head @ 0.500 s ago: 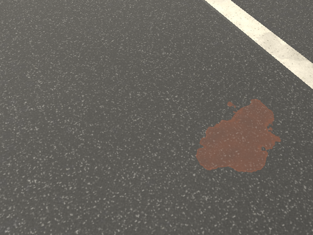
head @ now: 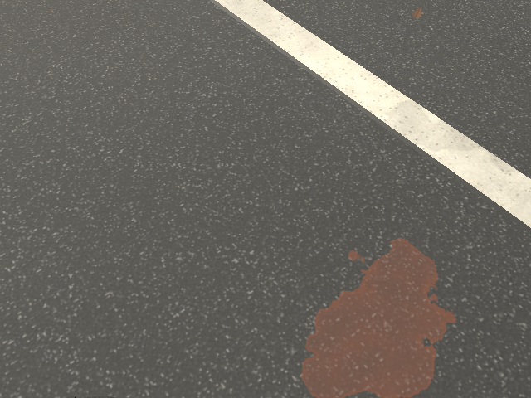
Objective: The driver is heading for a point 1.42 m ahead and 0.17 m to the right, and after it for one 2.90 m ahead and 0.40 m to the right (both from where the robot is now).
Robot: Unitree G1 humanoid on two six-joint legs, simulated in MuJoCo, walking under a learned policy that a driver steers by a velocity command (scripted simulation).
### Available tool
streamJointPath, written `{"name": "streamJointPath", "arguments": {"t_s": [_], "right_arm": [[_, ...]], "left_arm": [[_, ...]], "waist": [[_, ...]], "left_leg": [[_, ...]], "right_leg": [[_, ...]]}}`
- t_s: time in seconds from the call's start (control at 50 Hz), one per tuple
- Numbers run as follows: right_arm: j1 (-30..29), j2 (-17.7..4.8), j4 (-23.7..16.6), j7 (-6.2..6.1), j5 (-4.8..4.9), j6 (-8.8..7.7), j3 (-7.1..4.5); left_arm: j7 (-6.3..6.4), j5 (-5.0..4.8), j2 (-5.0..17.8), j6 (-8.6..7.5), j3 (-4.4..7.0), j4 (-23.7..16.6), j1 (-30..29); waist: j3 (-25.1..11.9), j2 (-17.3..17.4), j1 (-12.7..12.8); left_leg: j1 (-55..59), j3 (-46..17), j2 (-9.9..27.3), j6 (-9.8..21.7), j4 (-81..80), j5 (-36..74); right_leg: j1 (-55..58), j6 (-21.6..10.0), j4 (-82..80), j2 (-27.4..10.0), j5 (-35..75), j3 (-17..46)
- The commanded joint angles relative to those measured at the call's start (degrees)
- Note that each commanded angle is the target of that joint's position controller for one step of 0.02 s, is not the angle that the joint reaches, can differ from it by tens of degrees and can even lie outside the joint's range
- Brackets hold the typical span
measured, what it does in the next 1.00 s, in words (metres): walks ahead, turning right: left foot, then right foot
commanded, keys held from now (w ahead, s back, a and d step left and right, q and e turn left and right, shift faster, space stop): w+e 0.54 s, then w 0.10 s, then w+q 0.36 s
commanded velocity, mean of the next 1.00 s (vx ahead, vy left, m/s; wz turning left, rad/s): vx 0.50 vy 0.00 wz -0.29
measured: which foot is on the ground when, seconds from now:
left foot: up 0.00-0.42, down 0.44-0.92, up 0.94-1.00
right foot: down 0.00-0.44, up 0.46-0.90, down 0.92-1.00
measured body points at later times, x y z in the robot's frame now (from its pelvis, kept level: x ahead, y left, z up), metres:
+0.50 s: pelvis +0.29 +0.01 +0.01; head +0.32 +0.01 +0.46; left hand +0.42 +0.28 -0.11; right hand +0.43 -0.29 -0.06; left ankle +0.41 +0.10 -0.72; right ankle +0.12 -0.07 -0.67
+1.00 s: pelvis +0.52 -0.10 +0.01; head +0.55 -0.12 +0.46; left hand +0.80 +0.06 -0.05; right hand +0.43 -0.38 -0.12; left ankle +0.44 +0.08 -0.65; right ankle +0.55 -0.23 -0.72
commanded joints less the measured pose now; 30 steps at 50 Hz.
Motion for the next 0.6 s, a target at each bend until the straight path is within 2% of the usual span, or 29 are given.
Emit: {"name": "streamJointPath", "arguments": {"t_s": [0.02, 0.04, 0.06, 0.08, 0.1, 0.16, 0.2, 0.26, 0.32, 0.36, 0.4, 0.42, 0.44, 0.46, 0.48, 0.5, 0.52, 0.54, 0.56, 0.58, 0.6], "right_arm": [[1.5, -6.0, -6.2, 1.29, 0.42, -3.99, 0.06], [-4.4, -7.6, -8.4, 1.91, 2.24, -5.16, -0.34], [-7.1, -6.9, -9.1, 1.74, 1.72, -5.84, -0.05], [-8.2, -7.0, -9.3, 1.44, 0.41, -5.93, -0.41], [-7.2, -6.9, -9.5, 1.38, -0.05, -5.52, -0.63], [-5.3, -5.1, -9.4, 0.97, -0.44, -3.96, -0.33], [-9.0, -3.7, -10.5, 0.73, -0.60, -3.55, 0.27], [-15.5, -2.2, -11.7, 1.06, -0.28, -3.98, 0.88], [-19.4, -3.3, -12.8, 1.62, 0.72, -4.54, 0.49], [-19.4, -4.8, -12.9, 1.92, 0.97, -4.95, -0.22], [-16.3, -6.2, -12.2, 1.94, 1.14, -5.43, -1.04], [-11.8, -7.2, -11.0, 1.65, 0.90, -5.65, -1.77], [-4.8, -9.4, -10.3, 1.21, -0.09, -5.91, -2.61], [2.2, -14.0, -9.5, 0.83, -1.01, -5.42, -3.75], [4.6, -13.2, -7.7, 1.38, 0.44, -4.67, -3.88], [1.4, -8.0, -8.9, 1.29, 0.79, -4.45, -2.63], [-1.2, -6.0, -9.1, 1.09, 0.47, -4.00, -1.98], [-3.5, -5.0, -8.9, 1.12, 0.10, -3.77, -1.49], [-4.4, -3.8, -8.3, 1.16, -0.18, -3.83, -1.04], [-4.7, -3.5, -7.7, 1.26, -0.35, -3.99, -0.89], [-4.5, -3.3, -7.1, 1.45, -0.12, -4.26, -0.92]], "left_arm": [[0.84, -0.93, 10.6, 0.01, 3.67, -0.2, 19.3], [1.31, -0.46, 9.5, 0.20, 3.31, -0.9, 16.3], [1.56, -0.09, 9.4, 0.37, 3.23, -1.7, 13.1], [1.72, 0.14, 8.4, 0.52, 2.87, -2.5, 10.4], [1.97, 0.80, 7.8, 0.54, 2.52, -3.3, 9.1], [2.62, 0.31, 8.1, 0.57, 2.66, -3.5, 8.1], [3.33, 0.03, 9.7, 0.73, 3.19, -3.0, 9.0], [4.04, -0.42, 10.2, 1.46, 3.43, -2.0, 11.4], [4.26, -0.86, 10.1, 2.14, 3.55, -0.7, 14.4], [4.43, -0.92, 9.6, 2.51, 3.51, -0.5, 14.9], [4.48, -0.63, 9.5, 2.83, 3.66, -0.7, 13.7], [4.36, -0.45, 8.2, 2.88, 3.26, -1.1, 13.0], [4.06, 0.07, 5.3, 2.65, 2.16, -2.0, 12.6], [4.08, -0.08, 1.2, 2.17, 0.93, -3.1, 18.8], [4.07, -1.31, 3.8, 1.75, 0.84, -3.9, 21.5], [4.14, -1.55, 8.8, 1.95, 2.11, -2.9, 17.5], [4.10, -0.94, 9.8, 2.33, 2.54, -3.7, 12.5], [3.99, -0.36, 9.0, 2.47, 2.62, -4.4, 10.1], [3.76, -0.12, 8.0, 2.55, 2.72, -4.8, 9.2], [3.49, -0.45, 6.5, 2.70, 2.47, -4.8, 9.8], [3.33, -0.62, 5.0, 2.84, 2.14, -4.6, 10.4]], "waist": [[-21.3, -9.7, 8.5], [-13.1, -6.8, 8.8], [-8.6, -0.5, 7.3], [-5.1, 1.6, 5.4], [-4.5, -0.1, 3.4], [-3.0, -2.2, 1.4], [-1.6, -2.4, 2.4], [-1.3, -3.6, 5.1], [-1.6, -4.5, 6.6], [-1.9, -5.2, 5.9], [-2.3, -6.8, 3.7], [-4.2, -6.7, 1.1], [-10.7, -3.8, -2.3], [-19.1, 8.7, -1.6], [-20.6, 19.7, -0.9], [-12.5, 10.9, -2.4], [-6.9, 6.4, -2.6], [-3.1, 4.5, -1.5], [-1.4, 5.2, -0.4], [-0.6, 6.4, 0.6], [-0.7, 6.8, 1.0]], "left_leg": [[-40.3, -10.2, -1.3, -0.9, 39.5, -2.6], [-43.8, -9.5, 1.3, -0.2, 38.1, 2.5], [-42.5, -8.7, 3.5, 0.0, 33.9, 6.4], [-40.1, -8.1, 4.9, -0.7, 29.1, 8.6], [-36.6, -8.3, 5.7, -1.3, 27.1, 9.8], [-34.0, -6.6, 6.2, -4.1, 19.6, 11.0], [-33.1, -5.5, 5.4, -5.6, 11.7, 17.6], [-27.4, -4.9, 2.6, -6.2, -1.5, 30.6], [-24.7, -6.1, 0.8, -5.7, -7.6, 33.4], [-23.9, -7.7, 0.8, -4.5, -10.6, 30.4], [-19.8, -7.5, 1.0, -2.5, -12.2, 26.1], [-13.0, -6.7, 1.4, -0.8, -14.5, 26.0], [-0.3, -11.9, 7.8, 2.5, -13.2, 24.2], [19.9, -31.4, 20.7, 9.9, -14.2, 18.4], [23.2, -50.1, 27.1, 14.6, -19.5, 3.1], [16.5, -44.0, 24.3, 12.1, -21.6, -2.6], [9.5, -34.3, 21.4, 9.6, -21.8, 2.3], [3.2, -27.9, 18.8, 8.7, -23.2, 9.4], [-0.8, -23.4, 16.6, 8.3, -24.7, 14.2], [-3.8, -20.1, 15.1, 8.2, -26.1, 16.8], [-5.0, -18.1, 14.5, 8.8, -27.3, 18.9]], "right_leg": [[52.6, -16.0, -13.9, -19.8, -12.5, 45.9], [46.0, -13.8, -15.3, -18.3, -10.8, 38.1], [38.1, -12.5, -16.1, -16.3, -5.8, 33.0], [31.1, -12.0, -17.2, -14.5, 0.7, 29.2], [26.7, -12.1, -18.5, -13.2, 5.2, 27.2], [19.4, -12.6, -20.6, -11.3, 11.4, 22.4], [15.6, -11.5, -21.1, -9.2, 12.1, 19.0], [12.4, -8.1, -19.8, -5.9, 8.1, 16.3], [15.1, -6.9, -17.3, -7.1, 3.6, 20.0], [19.2, -6.0, -14.0, -8.5, 1.4, 23.9], [20.9, -4.8, -10.2, -9.3, 2.5, 26.5], [20.0, -3.4, -6.0, -7.4, 4.4, 25.6], [15.6, -1.6, 5.8, -4.4, 2.0, 22.3], [-0.7, 2.5, 24.7, 3.6, -16.7, 14.1], [-13.4, 3.7, 36.8, 1.9, -28.6, 11.6], [-16.4, 4.4, 41.1, -1.4, -23.6, 12.8], [-16.0, 4.7, 41.2, -3.3, -18.9, 10.6], [-14.5, 4.9, 38.9, -4.8, -15.7, 9.9], [-12.6, 4.9, 36.2, -6.2, -13.5, 9.8], [-10.1, 4.8, 34.6, -6.8, -12.5, 9.2], [-8.9, 4.8, 32.9, -6.8, -12.1, 8.6]]}}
